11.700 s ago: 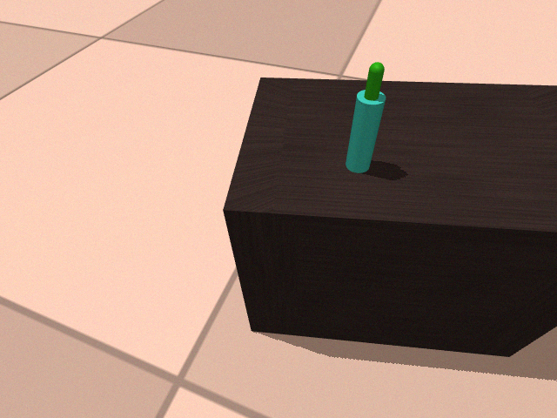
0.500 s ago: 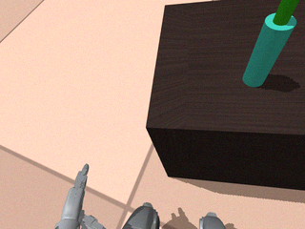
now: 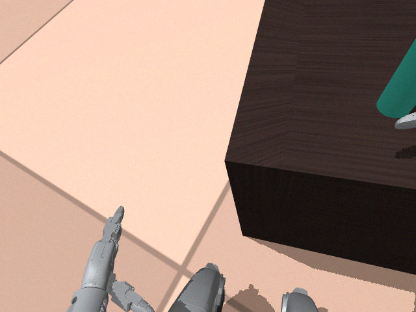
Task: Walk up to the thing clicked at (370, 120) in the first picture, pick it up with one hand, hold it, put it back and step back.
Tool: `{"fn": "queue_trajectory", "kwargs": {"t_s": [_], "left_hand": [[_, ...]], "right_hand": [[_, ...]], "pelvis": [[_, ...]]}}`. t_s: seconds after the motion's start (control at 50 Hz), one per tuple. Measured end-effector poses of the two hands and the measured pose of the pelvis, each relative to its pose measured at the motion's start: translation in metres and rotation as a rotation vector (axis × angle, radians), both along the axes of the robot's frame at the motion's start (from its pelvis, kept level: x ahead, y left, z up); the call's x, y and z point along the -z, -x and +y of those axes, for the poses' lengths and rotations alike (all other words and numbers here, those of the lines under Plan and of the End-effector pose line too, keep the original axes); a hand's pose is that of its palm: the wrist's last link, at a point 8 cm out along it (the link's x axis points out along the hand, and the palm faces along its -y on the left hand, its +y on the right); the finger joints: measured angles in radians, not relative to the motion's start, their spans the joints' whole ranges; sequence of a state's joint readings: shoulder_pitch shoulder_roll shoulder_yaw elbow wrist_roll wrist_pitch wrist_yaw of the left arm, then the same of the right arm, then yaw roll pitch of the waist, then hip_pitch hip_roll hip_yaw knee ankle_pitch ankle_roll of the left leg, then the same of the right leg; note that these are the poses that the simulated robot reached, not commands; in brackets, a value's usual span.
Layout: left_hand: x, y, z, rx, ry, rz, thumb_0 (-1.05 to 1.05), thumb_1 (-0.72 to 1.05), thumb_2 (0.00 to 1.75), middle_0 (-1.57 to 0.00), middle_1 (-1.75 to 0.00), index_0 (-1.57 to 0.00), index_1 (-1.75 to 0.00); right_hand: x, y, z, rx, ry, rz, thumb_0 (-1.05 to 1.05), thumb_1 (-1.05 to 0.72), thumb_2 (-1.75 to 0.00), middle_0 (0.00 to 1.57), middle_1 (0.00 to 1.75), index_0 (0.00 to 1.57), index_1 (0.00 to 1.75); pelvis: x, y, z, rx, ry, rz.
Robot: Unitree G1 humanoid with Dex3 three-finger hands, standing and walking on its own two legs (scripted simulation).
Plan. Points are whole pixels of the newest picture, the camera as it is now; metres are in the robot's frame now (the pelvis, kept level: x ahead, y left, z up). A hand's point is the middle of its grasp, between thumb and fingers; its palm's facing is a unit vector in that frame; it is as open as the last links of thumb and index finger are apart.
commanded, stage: close in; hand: right
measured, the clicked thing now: out of the picture +0.55 -0.22 +0.14
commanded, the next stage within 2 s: rest palm in 0.12 s
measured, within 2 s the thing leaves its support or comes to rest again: leaves its support in 1.58 s
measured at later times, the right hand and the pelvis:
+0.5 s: hand (404, 86) +0.53 -0.20 +0.09, palm faces +0.15 +0.99 +0.04, open 17.2 cm; pelvis +0.01 +0.00 +0.01, yaw -1 degrees
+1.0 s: hand (409, 73) +0.54 -0.21 +0.10, palm faces +0.16 +0.99 +0.02, open 12.8 cm; pelvis +0.01 +0.00 +0.01, yaw +0 degrees
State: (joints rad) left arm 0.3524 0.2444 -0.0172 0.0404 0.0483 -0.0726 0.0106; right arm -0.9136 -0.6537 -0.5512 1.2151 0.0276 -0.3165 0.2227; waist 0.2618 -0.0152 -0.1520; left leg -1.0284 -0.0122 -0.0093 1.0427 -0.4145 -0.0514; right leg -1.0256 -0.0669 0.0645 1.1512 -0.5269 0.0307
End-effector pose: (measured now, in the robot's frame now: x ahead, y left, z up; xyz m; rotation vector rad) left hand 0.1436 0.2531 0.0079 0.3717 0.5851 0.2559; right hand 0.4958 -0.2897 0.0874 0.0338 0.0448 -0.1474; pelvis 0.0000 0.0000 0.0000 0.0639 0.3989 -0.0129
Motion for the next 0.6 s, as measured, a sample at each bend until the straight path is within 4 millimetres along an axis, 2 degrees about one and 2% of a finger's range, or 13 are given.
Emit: {"fn": "queue_trajectory", "kwargs": {"t_s": [0.1, 0.22, 0.34, 0.44, 0.6], "left_hand": [[-0.004, -0.004, -0.005, 0.032, 0.030, -0.030, -0.01, -0.53, 0.04, -0.06, -0.05, -0.07, -0.05], [0.001, 0.001, 0.001, 0.026, 0.012, 0.021, -0.01, -0.53, 0.04, -0.07, -0.05, -0.07, -0.05], [0.000, 0.000, 0.009, 0.005, -0.007, 0.042, -0.01, -0.56, 0.06, -0.06, -0.05, -0.06, -0.06], [-0.002, -0.005, 0.008, -0.003, 0.021, 0.020, -0.01, -0.58, 0.08, -0.06, -0.04, -0.05, -0.06], [-0.002, -0.008, 0.002, 0.014, 0.048, 0.004, -0.01, -0.57, 0.07, -0.06, -0.04, -0.05, -0.06]], "right_hand": [[0.005, 0.007, 0.003, 0.013, -0.011, 0.031, -0.01, 0.57, -0.05, 0.04, 0.04, 0.03, 0.05], [0.009, 0.008, 0.007, 0.026, -0.001, -0.012, -0.01, 0.54, -0.05, 0.04, 0.04, 0.03, 0.05], [0.005, 0.000, 0.024, -0.001, 0.006, -0.014, -0.01, 0.49, -0.05, 0.04, 0.04, 0.03, 0.04], [-0.001, -0.002, 0.035, -0.008, -0.010, 0.013, -0.01, 0.48, -0.04, 0.06, 0.03, 0.05, 0.04], [-0.001, 0.000, 0.028, 0.038, -0.001, 0.003, -0.01, 0.50, -0.02, 0.21, 0.08, 0.19, 0.08]], "pelvis": [[-0.001, -0.002, 0.002, 0.007, 0.004, -0.010], [0.002, -0.002, 0.004, 0.011, 0.008, -0.007], [-0.001, -0.005, 0.004, 0.009, 0.008, -0.007], [-0.006, -0.009, 0.004, 0.007, 0.012, -0.018], [-0.005, -0.007, 0.005, 0.004, 0.019, -0.025]]}}
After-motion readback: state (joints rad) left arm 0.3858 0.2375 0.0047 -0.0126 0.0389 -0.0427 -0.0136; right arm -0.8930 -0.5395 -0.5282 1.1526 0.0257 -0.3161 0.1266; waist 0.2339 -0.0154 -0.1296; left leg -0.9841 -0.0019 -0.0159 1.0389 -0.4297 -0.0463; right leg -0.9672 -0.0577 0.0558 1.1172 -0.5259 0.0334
